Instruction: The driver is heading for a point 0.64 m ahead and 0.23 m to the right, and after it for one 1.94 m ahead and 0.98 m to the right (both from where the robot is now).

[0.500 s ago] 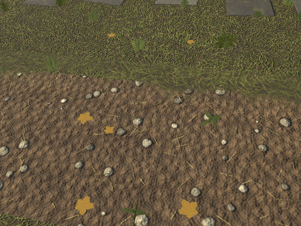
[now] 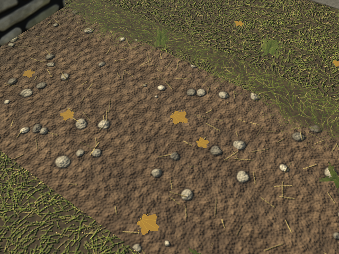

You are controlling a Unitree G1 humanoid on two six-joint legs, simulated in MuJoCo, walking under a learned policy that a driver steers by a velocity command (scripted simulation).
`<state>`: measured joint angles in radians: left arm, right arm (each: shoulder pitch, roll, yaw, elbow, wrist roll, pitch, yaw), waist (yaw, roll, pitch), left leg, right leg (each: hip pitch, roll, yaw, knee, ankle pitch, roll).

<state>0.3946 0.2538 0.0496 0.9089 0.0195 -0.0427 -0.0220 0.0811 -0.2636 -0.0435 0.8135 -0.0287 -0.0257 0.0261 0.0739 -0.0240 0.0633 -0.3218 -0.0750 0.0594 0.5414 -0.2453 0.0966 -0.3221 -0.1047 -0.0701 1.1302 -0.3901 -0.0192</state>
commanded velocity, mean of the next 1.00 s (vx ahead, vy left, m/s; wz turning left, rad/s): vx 0.48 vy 0.00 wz -0.31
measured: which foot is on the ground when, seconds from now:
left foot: down 0.00-0.42, up 0.44-0.92, down 0.94-1.00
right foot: up 0.00-0.42, down 0.44-0.96, up 0.98-1.00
